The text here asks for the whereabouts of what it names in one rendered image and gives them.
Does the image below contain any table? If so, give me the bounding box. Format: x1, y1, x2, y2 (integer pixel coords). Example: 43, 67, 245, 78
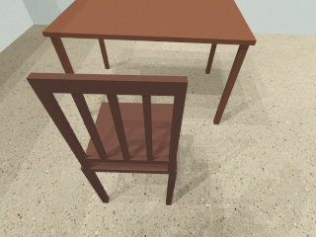
42, 0, 257, 125

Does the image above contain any chair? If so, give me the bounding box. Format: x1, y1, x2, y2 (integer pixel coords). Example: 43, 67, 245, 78
26, 72, 189, 205

